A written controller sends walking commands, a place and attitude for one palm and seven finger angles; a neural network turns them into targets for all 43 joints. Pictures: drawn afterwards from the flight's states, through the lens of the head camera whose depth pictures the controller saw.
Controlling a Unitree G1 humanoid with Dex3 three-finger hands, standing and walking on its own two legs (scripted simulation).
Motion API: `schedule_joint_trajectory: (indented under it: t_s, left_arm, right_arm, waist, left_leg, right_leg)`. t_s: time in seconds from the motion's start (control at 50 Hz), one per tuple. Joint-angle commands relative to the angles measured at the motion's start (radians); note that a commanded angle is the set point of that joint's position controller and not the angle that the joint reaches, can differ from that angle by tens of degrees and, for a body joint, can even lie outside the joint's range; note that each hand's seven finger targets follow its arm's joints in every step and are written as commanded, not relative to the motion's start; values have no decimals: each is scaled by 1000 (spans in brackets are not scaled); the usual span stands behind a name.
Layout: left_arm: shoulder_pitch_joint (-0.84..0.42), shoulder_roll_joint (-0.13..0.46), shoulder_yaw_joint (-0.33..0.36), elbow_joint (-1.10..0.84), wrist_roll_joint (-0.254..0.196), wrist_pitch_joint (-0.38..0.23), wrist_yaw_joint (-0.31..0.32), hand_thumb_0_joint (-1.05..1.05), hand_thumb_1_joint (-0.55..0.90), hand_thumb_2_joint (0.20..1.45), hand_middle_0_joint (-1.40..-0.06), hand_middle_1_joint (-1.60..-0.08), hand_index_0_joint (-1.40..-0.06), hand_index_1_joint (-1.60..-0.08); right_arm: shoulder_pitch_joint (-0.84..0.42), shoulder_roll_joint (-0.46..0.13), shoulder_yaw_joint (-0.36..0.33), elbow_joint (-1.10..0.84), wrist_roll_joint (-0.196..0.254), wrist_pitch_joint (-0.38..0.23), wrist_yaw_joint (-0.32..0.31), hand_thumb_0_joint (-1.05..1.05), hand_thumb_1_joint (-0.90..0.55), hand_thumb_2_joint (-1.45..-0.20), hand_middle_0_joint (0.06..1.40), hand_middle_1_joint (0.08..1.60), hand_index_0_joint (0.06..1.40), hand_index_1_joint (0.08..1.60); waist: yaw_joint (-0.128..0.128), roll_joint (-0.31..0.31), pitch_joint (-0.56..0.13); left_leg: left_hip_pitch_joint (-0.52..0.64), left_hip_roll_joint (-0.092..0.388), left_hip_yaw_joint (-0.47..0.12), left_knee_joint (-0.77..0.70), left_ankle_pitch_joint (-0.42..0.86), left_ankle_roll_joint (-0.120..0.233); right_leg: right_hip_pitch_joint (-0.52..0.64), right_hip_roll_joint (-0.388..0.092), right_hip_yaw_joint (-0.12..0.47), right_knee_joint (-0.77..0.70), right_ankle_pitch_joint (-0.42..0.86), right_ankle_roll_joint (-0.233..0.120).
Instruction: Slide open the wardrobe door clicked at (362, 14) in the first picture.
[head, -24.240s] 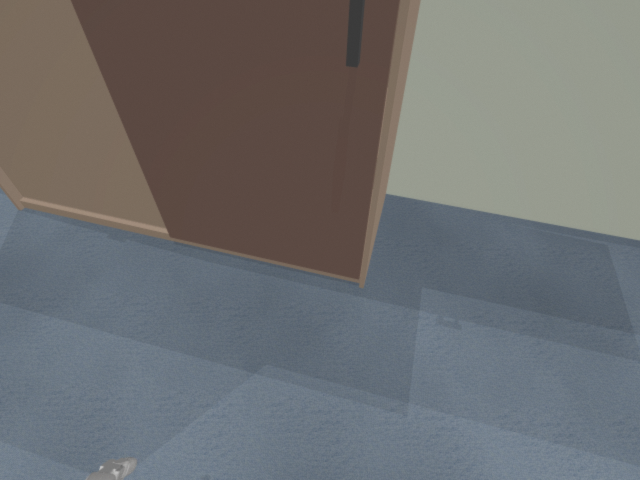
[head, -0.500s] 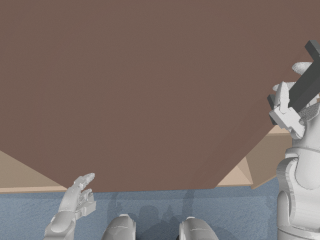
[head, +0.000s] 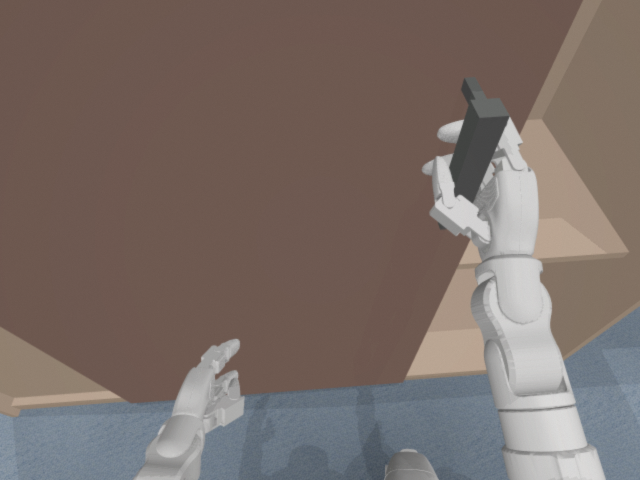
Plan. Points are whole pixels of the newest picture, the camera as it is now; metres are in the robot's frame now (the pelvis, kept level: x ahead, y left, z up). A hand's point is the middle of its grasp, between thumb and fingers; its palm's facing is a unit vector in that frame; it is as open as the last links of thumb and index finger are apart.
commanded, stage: step sideways, sliding the door along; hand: right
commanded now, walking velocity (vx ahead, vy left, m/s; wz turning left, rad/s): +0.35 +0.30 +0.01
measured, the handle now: (459, 157) +0.38 -0.16 +0.20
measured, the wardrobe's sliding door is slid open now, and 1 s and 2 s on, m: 0.41 0.63 0.63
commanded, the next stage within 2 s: stop walking and hold the door there in 1.52 s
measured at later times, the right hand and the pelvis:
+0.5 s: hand (319, 213) +0.34 -0.02 +0.18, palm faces +0.02 +1.00 -0.03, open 6.3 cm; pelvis -0.01 +0.10 +0.03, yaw +1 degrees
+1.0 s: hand (221, 213) +0.34 +0.08 +0.18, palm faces +0.15 +0.99 +0.02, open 5.8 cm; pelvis +0.01 +0.24 +0.03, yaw -1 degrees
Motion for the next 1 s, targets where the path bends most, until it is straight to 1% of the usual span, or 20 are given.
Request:
schedule_joint_trajectory:
  t_s: [0.0,0.02,0.06,0.14,0.16,0.18,0.22,0.26,0.34,0.48,0.54,0.56,0.6,0.62,0.68,0.72,0.76,0.8,0.9,0.98]
  left_arm:
    - [-60,109,66,-75,-1,-23,33,0,900,900,-200,-300,-200,-300]
    - [-87,164,79,-70,3,-26,33,0,900,900,-200,-300,-200,-300]
    - [-73,141,70,-29,9,-6,34,0,900,900,-200,-300,-200,-300]
    - [-57,161,79,-48,18,13,53,0,900,900,-200,-300,-200,-300]
    - [-41,185,90,-74,24,2,50,0,900,900,-200,-300,-200,-300]
    - [-65,204,108,-88,29,-4,42,0,900,900,-200,-300,-200,-300]
    - [-101,170,88,-75,43,0,38,0,900,900,-200,-300,-200,-300]
    - [-103,174,81,-48,43,11,35,0,900,900,-200,-300,-200,-300]
    - [-30,182,91,-69,25,-1,26,0,900,900,-200,-300,-200,-300]
    - [-17,174,71,-104,8,-36,32,0,900,900,-200,-300,-200,-300]
    - [-8,144,63,-78,-8,-44,34,0,900,900,-200,-300,-200,-300]
    - [-1,120,54,-69,-10,-45,35,0,900,900,-200,-300,-200,-300]
    - [-32,136,77,-78,-4,-50,39,0,900,900,-200,-300,-200,-300]
    - [-53,165,84,-68,-2,-53,38,0,900,900,-200,-300,-200,-300]
    - [-33,130,68,-46,-1,-21,20,0,900,900,-200,-300,-200,-300]
    - [-39,148,88,-55,4,-13,26,0,900,900,-200,-300,-200,-300]
    - [-71,197,119,-117,6,-23,3,0,900,900,-200,-300,-200,-300]
    - [-94,178,105,-115,24,-21,-7,0,900,900,-200,-300,-200,-300]
    - [-4,183,102,-110,10,-18,-14,0,900,900,-200,-300,-200,-300]
    - [3,184,103,-156,5,-42,-19,0,900,900,-200,-300,-200,-300]
  right_arm:
    - [-430,-17,101,-299,-21,-91,30,0,-900,-900,450,1400,450,1400]
    - [-467,-31,88,-304,-18,-90,25,0,-900,-900,450,1400,450,1400]
    - [-419,-12,48,-286,-11,-96,12,0,-900,-900,450,1400,450,1400]
    - [-278,-91,-6,-285,-21,-105,9,0,-900,-900,450,1400,450,1400]
    - [-280,-77,21,-326,-23,-121,25,0,-900,-900,450,1400,450,1400]
    - [-277,-54,38,-321,-10,-128,38,0,-900,-900,450,1400,450,1400]
    - [-352,-97,-2,-427,5,-139,49,0,-900,-900,450,1400,450,1400]
    - [-318,-123,-19,-386,-17,-128,48,0,-900,-900,450,1400,450,1400]
    - [-362,-1,95,-338,-39,-94,64,0,-900,-900,450,1400,450,1400]
    - [-382,20,101,-222,-32,-91,57,0,-900,-900,450,1400,450,1400]
    - [-406,46,144,-221,-28,-90,54,0,-900,-900,450,1400,450,1400]
    - [-442,51,160,-251,-22,-92,51,0,-900,-900,450,1400,450,1400]
    - [-490,64,184,-271,-21,-81,39,0,-900,-900,450,1400,450,1400]
    - [-524,64,185,-308,-19,-84,33,0,-900,-900,450,1400,450,1400]
    - [-459,129,209,-326,-13,-99,18,0,-900,-900,450,1400,450,1400]
    - [-381,58,158,-334,-28,-120,18,0,-900,-900,450,1400,450,1400]
    - [-334,124,225,-346,2,-133,62,0,-900,-900,450,1400,450,1400]
    - [-420,47,155,-464,9,-144,70,0,-900,-900,450,1400,450,1400]
    - [-395,132,234,-412,-24,-93,85,0,-900,-900,450,1400,450,1400]
    - [-419,149,238,-403,-28,-78,93,0,-900,-900,450,1400,450,1400]
  waist:
    - [105,371,-316]
    - [101,474,-249]
    - [112,310,-241]
    - [133,105,-353]
    - [136,-28,-390]
    - [120,-206,-420]
    - [137,-148,-373]
    - [127,-115,-312]
    - [118,-131,-356]
    - [123,-279,-341]
    - [125,-91,-346]
    - [126,40,-380]
    - [105,458,-309]
    - [106,496,-243]
    - [135,230,-297]
    - [147,104,-397]
    - [124,-186,-458]
    - [143,-103,-397]
    - [122,-118,-379]
    - [121,-229,-381]
  left_leg:
    - [74,316,-474,-299,120,232]
    - [38,308,-528,-302,91,275]
    - [60,271,-300,-178,205,281]
    - [24,117,-90,94,290,141]
    - [-182,57,-72,282,167,78]
    - [-375,-37,-63,518,-195,19]
    - [-430,-21,-206,848,-139,8]
    - [-511,2,-199,939,-97,3]
    - [-442,24,-99,814,-4,1]
    - [-13,-21,64,143,-86,4]
    - [67,-16,6,-110,26,8]
    - [83,63,-86,-207,63,49]
    - [95,283,-504,-294,197,217]
    - [74,290,-525,-275,231,273]
    - [168,220,-199,-52,559,235]
    - [79,116,-95,189,563,133]
    - [-332,-27,-84,652,-180,27]
    - [-405,-19,-193,970,-159,5]
    - [-650,1,-122,1148,-131,-5]
    - [-571,34,-38,936,-85,-15]
  right_leg:
    - [-164,212,-23,592,-380,-47]
    - [-196,200,42,686,-285,-47]
    - [-161,160,24,547,-271,-58]
    - [266,188,-131,-307,127,-63]
    - [477,34,58,-356,280,-112]
    - [593,-244,436,-381,484,-227]
    - [472,-311,578,-451,318,-255]
    - [444,-276,385,-405,273,-324]
    - [390,-161,71,-350,175,-254]
    - [156,-96,11,-330,-241,-174]
    - [131,20,-50,-18,-221,-118]
    - [105,82,-61,165,-216,-98]
    - [-140,232,-28,528,-330,-56]
    - [-175,213,28,621,-273,-61]
    - [-35,171,-34,170,-253,-83]
    - [326,211,-125,-321,199,-84]
    - [651,-241,375,-317,768,-248]
    - [494,-296,481,-374,560,-324]
    - [538,-194,107,-259,489,-308]
    - [472,-157,32,-297,368,-262]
